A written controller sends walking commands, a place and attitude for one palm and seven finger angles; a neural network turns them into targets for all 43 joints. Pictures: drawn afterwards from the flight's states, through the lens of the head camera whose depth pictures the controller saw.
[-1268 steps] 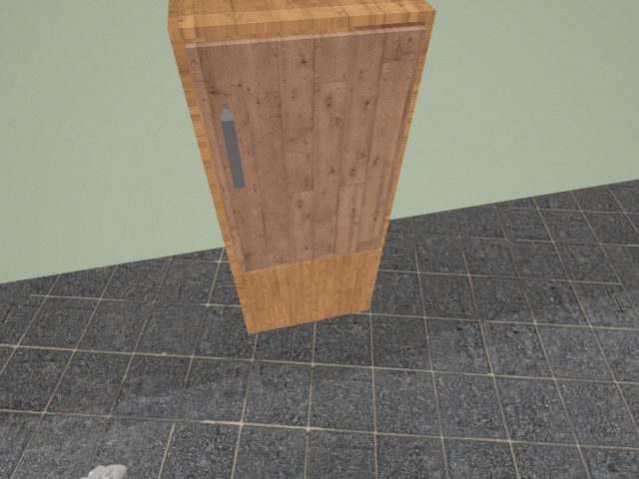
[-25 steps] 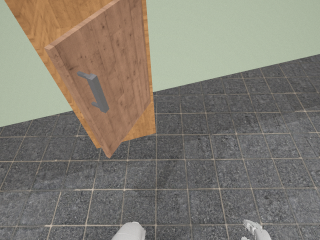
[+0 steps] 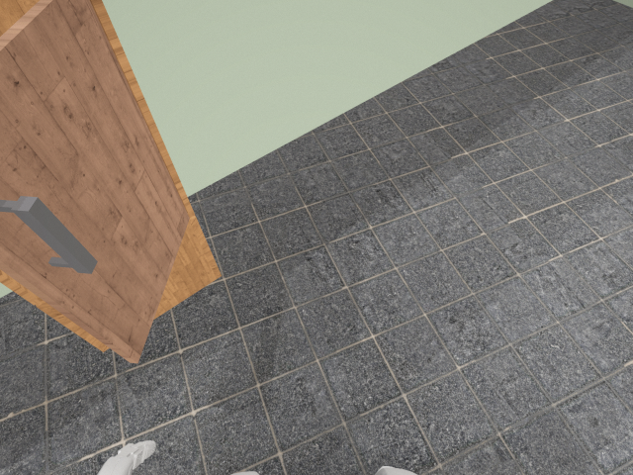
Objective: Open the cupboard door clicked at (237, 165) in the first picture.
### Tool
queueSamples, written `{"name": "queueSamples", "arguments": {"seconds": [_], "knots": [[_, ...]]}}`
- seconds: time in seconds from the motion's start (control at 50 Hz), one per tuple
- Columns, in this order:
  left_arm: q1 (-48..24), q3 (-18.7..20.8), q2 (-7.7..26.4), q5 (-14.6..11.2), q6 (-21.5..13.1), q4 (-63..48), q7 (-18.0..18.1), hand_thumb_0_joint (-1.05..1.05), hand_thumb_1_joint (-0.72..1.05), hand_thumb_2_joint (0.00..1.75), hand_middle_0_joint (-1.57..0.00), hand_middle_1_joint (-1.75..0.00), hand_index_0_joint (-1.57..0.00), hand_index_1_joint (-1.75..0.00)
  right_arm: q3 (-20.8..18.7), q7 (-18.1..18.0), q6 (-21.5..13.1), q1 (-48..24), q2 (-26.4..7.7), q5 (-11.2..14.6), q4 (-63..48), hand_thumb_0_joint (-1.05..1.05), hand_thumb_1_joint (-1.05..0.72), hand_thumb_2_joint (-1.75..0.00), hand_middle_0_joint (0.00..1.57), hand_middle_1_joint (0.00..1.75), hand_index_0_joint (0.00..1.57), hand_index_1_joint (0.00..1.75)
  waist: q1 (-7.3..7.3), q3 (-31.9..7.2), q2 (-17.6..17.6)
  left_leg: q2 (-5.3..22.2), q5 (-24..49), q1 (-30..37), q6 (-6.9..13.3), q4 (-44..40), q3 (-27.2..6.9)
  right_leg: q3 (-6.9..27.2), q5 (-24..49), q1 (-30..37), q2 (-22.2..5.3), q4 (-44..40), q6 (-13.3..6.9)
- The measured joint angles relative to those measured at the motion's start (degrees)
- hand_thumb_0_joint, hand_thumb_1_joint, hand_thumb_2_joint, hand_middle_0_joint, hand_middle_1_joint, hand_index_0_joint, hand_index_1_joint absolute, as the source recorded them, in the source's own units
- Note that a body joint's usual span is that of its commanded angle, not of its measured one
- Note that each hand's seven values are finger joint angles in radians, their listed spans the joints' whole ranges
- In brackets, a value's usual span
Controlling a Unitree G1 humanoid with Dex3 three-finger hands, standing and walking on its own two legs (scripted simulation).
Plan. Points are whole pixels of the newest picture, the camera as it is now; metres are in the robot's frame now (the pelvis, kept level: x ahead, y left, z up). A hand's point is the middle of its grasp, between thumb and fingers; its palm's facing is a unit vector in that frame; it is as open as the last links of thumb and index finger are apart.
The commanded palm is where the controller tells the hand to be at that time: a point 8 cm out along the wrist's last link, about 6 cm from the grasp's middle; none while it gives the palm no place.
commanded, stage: walk to a spot facing it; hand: left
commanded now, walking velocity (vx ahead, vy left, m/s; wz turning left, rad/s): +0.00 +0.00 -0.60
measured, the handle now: (45, 237) +0.38 +0.38 +0.05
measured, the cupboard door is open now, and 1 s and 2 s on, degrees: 46 46 46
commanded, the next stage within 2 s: none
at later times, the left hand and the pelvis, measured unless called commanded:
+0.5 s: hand (215, 446) +0.17 +0.16 -0.16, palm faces -0.27 -0.95 -0.17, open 7.4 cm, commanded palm none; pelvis +0.02 +0.00 +0.01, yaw -18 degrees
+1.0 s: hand (275, 410) +0.22 +0.08 -0.17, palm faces -0.48 -0.86 -0.17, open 7.4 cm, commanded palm none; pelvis +0.14 -0.08 +0.01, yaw -34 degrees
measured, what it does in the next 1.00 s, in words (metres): walks ahead, turning right: right foot, then left foot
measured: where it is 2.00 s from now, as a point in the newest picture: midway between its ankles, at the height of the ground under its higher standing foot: (458, 373)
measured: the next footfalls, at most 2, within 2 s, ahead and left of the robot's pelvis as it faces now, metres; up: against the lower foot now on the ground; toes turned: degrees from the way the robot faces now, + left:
right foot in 0.02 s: +0.04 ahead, -0.12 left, +0.00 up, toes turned -4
left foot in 0.34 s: +0.10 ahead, +0.12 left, +0.00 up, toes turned -10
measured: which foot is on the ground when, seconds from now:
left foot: down 0.00-0.02, up 0.04-0.32, down 0.34-0.64, up 0.66-1.00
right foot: up 0.00-0.00, down 0.02-0.34, up 0.36-0.62, down 0.64-1.00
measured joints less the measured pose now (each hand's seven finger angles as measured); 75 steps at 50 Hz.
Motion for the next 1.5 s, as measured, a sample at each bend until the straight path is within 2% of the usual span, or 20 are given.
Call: {"name": "queueSamples", "arguments": {"seconds": [0.02, 0.08, 0.16, 0.26, 0.34, 0.4, 0.48, 0.6, 0.66, 0.7, 0.78, 0.98, 1.04, 1.08, 1.12, 1.18, 1.28, 1.4, 1.44, 1.5], "knots": [[-0.11, -0.2, 0.2, 0.1, -0.61, -0.41, 0.11, 0.01, 0.91, 0.89, -0.2, -0.3, -0.19, -0.3, -0.28, 0.18, 0.3, 0.76, -0.49, 0.28, 0.18, 0.0, -0.9, -0.9, 0.2, 0.3, 0.2, 0.3, -0.23, -0.39, -0.22, 0.25, -1.34, -1.2, -0.21, 2.97, 0.7, 0.59, 4.07, 1.29, -0.19, -3.33, -1.26], [-1.39, -0.88, -1.17, 0.05, -1.55, -0.29, 1.45, 0.01, 0.91, 0.89, -0.2, -0.3, -0.19, -0.3, -1.32, 0.01, 2.09, -0.18, -2.39, 0.86, 2.0, 0.01, -0.91, -0.9, 0.2, 0.3, 0.2, 0.3, -1.07, 0.77, 1.19, -1.17, -10.82, -6.71, -0.48, 18.7, -3.66, 1.89, 2.27, 0.56, 1.15, -0.8, -2.57], [-1.22, -1.34, -2.58, 0.15, -1.01, -0.22, 2.6, 0.0, 0.9, 0.89, -0.2, -0.3, -0.2, -0.3, -1.83, -0.05, 2.43, -1.59, -2.43, 1.1, 2.49, 0.01, -0.91, -0.9, 0.2, 0.3, 0.2, 0.3, -1.39, 0.83, -0.07, -3.28, -8.53, -10.69, -1.2, 26.47, -5.11, 4.72, 3.31, 2.26, 1.94, -3.84, -2.52], [-0.24, -1.71, -3.75, 0.38, -0.43, 0.34, 2.41, 0.01, 0.9, 0.89, -0.2, -0.3, -0.2, -0.3, -1.53, 0.1, 1.46, -2.95, -0.5, 1.33, 0.96, 0.01, -0.91, -0.9, 0.19, 0.3, 0.2, 0.3, -1.1, -0.26, -2.02, -5.13, -6.24, -8.89, -1.24, 16.73, -5.3, 8.28, 4.98, 2.96, 2.94, -6.11, -2.26], [0.99, -1.47, -4.32, -0.08, 0.47, 0.37, 2.06, 0.01, 0.9, 0.89, -0.21, -0.3, -0.2, -0.3, -0.5, 0.05, -0.41, -2.49, 0.74, 1.23, -0.72, 0.01, -0.91, -0.9, 0.2, 0.3, 0.2, 0.3, -0.96, -2.24, -1.81, -5.23, 0.67, -3.18, 0.46, -0.05, -6.12, 10.07, 3.77, 0.79, 5.14, -3.42, -1.38], [0.79, -0.82, -3.46, -0.04, 1.03, 0.69, 1.29, 0.01, 0.9, 0.89, -0.2, -0.3, -0.2, -0.3, 0.48, -0.04, -1.11, -2.22, 2.45, 0.24, -0.9, 0.0, -0.91, -0.9, 0.2, 0.3, 0.2, 0.3, -0.5, -2.03, -3.01, -4.39, 2.2, -3.58, 2.43, 1.57, -4.29, 7.77, -6.65, -4.52, 4.46, 10.71, -0.43], [0.98, 0.13, -2.82, 0.33, 1.17, 1.12, -0.07, 0.01, 0.9, 0.89, -0.2, -0.3, -0.2, -0.3, 1.42, 0.08, -1.1, -0.58, 3.86, -0.36, -0.73, 0.0, -0.91, -0.9, 0.2, 0.3, 0.2, 0.3, 0.51, -2.2, -3.14, -2.82, 2.87, -0.35, 1.96, -2.81, -1.54, 3.07, -5.36, -7.86, 1.24, 21.15, 0.96], [2.11, -0.15, -3.09, 0.5, 0.43, 1.62, -1.15, 0.01, 0.91, 0.89, -0.2, -0.3, -0.19, -0.3, 0.67, 0.8, -1.82, 1.54, 2.9, -0.55, 0.28, 0.0, -0.9, -0.9, 0.2, 0.3, 0.21, 0.3, -0.29, -2.96, -0.42, 0.65, 1.94, 2.61, 0.14, -4.66, 2.95, -1.17, -5.5, -2.53, -1.08, 5.34, 0.25], [2.31, -0.28, -3.05, 0.61, -1.03, 1.63, -1.15, 0.01, 0.9, 0.89, -0.2, -0.3, -0.19, -0.3, -0.08, 1.25, -1.44, 3.13, 1.42, -0.09, 1.17, 0.0, -0.9, -0.9, 0.2, 0.3, 0.21, 0.3, -0.7, -3.27, 0.7, 2.68, -3.08, 1.46, -0.54, 1.8, 4.07, -2.51, 0.89, 1.84, -0.3, -3.9, -1.83], [2.26, -0.51, -3.54, 0.27, -2.54, 1.85, -0.31, 0.01, 0.9, 0.89, -0.2, -0.3, -0.2, -0.3, -0.64, 1.46, -0.03, 2.73, 0.2, 0.34, 3.04, 0.0, -0.9, -0.9, 0.2, 0.3, 0.2, 0.3, -0.48, -2.67, 1.36, 1.53, -10.21, -2.77, -0.35, 13.91, 0.05, -2.31, 1.83, 2.06, 0.48, -2.07, -3.44], [4.84, -0.79, -4.59, 0.09, -4.07, 2.78, 1.38, 0.01, 0.9, 0.89, -0.2, -0.3, -0.2, -0.3, -1.64, 1.86, 0.73, 0.03, -1.11, 0.34, 4.77, 0.01, -0.91, -0.9, 0.2, 0.3, 0.2, 0.3, 0.17, -2.09, 0.72, -1.32, -5.57, -10.85, -0.83, 26.11, -3.82, -0.41, 1.67, 6.78, 1.67, -7.28, -3.76], [11.36, -1.23, -5.17, 0.37, -4.4, 8.37, 1.01, 0.01, 0.9, 0.89, -0.2, -0.3, -0.2, -0.3, -1.53, 2.63, -2.12, -7.54, 0.93, 0.76, 0.55, 0.01, -0.91, -0.9, 0.19, 0.3, 0.2, 0.3, 1.82, -1.5, -2.93, -3.92, 3.39, -13.87, -0.54, 8.48, -4.32, 5.72, 0.22, 16.72, 2.57, -15.04, -2.93], [12.99, -0.82, -5.22, 0.05, -3.95, 9.2, 0.97, 0.01, 0.9, 0.89, -0.21, -0.3, -0.2, -0.3, -0.59, 2.31, -4.11, -8.2, 1.2, 0.46, -0.66, 0.01, -0.91, -0.9, 0.2, 0.3, 0.2, 0.3, 2.26, -2.11, -2.91, -4.56, 4.68, -8.56, 1.21, -1.35, -4.19, 7.18, -4.79, 16.23, 2.96, -8.48, -2.32], [12.43, -0.67, -4.89, -0.22, -3.22, 9.69, 0.72, 0.01, 0.9, 0.89, -0.21, -0.3, -0.2, -0.3, -0.18, 1.63, -5.46, -8.36, 1.56, -0.18, -1.16, 0.0, -0.91, -0.9, 0.2, 0.3, 0.2, 0.3, 2.08, -1.88, -2.79, -3.78, 9.42, -8.83, 3.03, 1.73, -3.09, 6.4, -8.67, 9.83, 3.21, 9.28, -2.88], [10.59, -0.27, -3.83, 0.12, -2.76, 9.78, 0.53, 0.01, 0.9, 0.89, -0.2, -0.3, -0.2, -0.3, 0.33, 1.41, -5.53, -7.26, 2.73, -0.47, -0.95, 0.0, -0.91, -0.9, 0.2, 0.3, 0.2, 0.3, 2.17, -1.87, -4.06, -3.67, 5.96, -7.38, 3.6, 3.15, -1.03, 5.19, -6.83, 2.47, 2.15, 24.89, -3.38], [6.83, 0.26, -2.9, 0.63, -2.49, 8.16, -0.13, 0.01, 0.91, 0.89, -0.2, -0.3, -0.2, -0.3, 0.61, 0.99, -5.32, -4.12, 4.02, -0.44, 0.73, 0.0, -0.91, -0.9, 0.2, 0.3, 0.2, 0.3, 2.28, -2.34, -4.32, -3.56, 5.09, -3.55, 3.13, -1.28, 0.85, 2.35, -0.39, -6.4, -0.6, 32.69, -2.69], [1.85, 0.14, -3.14, 0.79, -2.61, 4.51, -0.66, 0.01, 0.91, 0.89, -0.2, -0.3, -0.19, -0.3, -0.01, 0.84, -4.9, 1.65, 3.78, -0.36, 4.71, 0.0, -0.92, -0.9, 0.2, 0.3, 0.2, 0.3, 1.02, -3.26, -2.48, -3.03, 5.72, 3.28, 2.54, -9.69, 3.57, 0.14, 4.75, -11.81, -3.95, 18.71, -1.41], [-3.23, -0.41, -3.04, 0.85, -2.97, 2.91, -0.73, 0.01, 0.91, 0.89, -0.2, -0.3, -0.19, -0.3, -0.45, 1.61, -3.61, 7.98, 2.14, -0.65, 8.04, 0.0, -0.92, -0.9, 0.2, 0.3, 0.2, 0.3, -2.32, -3.14, -1.06, -1.69, 0.96, 9.05, -0.13, -10.42, 6.25, -1.87, 6.79, -7.24, -3.86, 0.05, -1.53], [-4.15, -0.82, -2.63, 0.9, -4.18, 2.6, -0.64, 0.01, 0.91, 0.89, -0.2, -0.3, -0.19, -0.3, -0.26, 1.85, -3.21, 10.34, 2.0, -0.27, 9.22, 0.0, -0.92, -0.9, 0.2, 0.3, 0.2, 0.3, -2.81, -3.34, -1.21, -0.47, -3.14, 8.69, -0.95, -4.59, 6.4, -2.39, 6.85, -3.02, -3.0, -4.99, -3.13], [-4.4, -1.15, -3.9, 0.14, -6.31, 3.15, 0.66, 0.0, 0.91, 0.89, -0.2, -0.3, -0.19, -0.3, -0.35, 2.03, -1.66, 8.98, 1.5, 0.53, 11.79, 0.01, -0.91, -0.9, 0.2, 0.3, 0.2, 0.3, -2.79, -1.88, -0.27, -0.59, -9.13, 0.32, 0.26, 19.88, 0.31, -2.81, 3.59, -1.05, -1.53, -1.59, -3.99]]}}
